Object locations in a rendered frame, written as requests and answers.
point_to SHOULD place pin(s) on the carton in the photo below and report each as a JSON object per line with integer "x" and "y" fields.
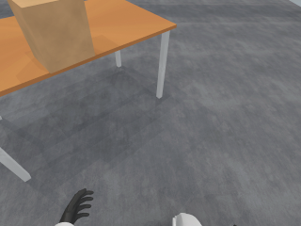
{"x": 57, "y": 31}

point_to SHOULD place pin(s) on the robot right thigh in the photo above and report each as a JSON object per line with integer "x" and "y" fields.
{"x": 185, "y": 220}

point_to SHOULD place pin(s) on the table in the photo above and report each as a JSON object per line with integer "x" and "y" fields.
{"x": 113, "y": 25}

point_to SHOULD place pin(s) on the left robot hand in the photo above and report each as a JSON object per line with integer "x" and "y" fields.
{"x": 70, "y": 214}

